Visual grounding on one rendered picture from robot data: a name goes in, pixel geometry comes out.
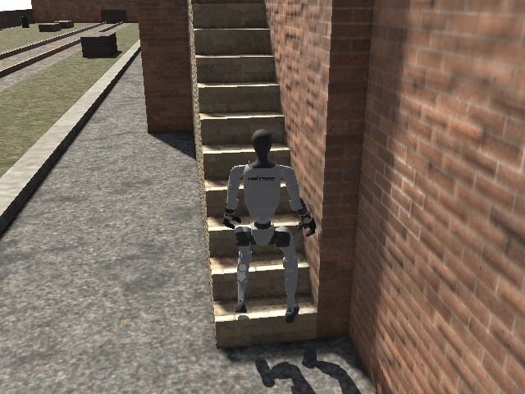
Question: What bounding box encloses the robot left forearm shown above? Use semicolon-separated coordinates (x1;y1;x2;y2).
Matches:
224;198;235;220

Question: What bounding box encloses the robot left shin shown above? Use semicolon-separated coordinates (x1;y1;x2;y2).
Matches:
237;250;249;303

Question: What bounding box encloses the robot left upper arm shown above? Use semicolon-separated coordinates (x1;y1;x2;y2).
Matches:
226;165;245;210

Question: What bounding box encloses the robot right upper arm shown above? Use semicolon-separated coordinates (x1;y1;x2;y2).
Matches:
279;165;303;211

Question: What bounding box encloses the robot left hand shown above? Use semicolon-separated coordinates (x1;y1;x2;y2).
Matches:
223;216;241;229

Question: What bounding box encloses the robot torso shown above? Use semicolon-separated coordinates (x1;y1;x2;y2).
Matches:
243;161;281;246

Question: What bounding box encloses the robot right forearm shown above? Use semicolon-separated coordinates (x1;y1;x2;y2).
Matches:
295;198;313;223

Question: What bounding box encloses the robot right hand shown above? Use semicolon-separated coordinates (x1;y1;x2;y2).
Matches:
298;218;316;236

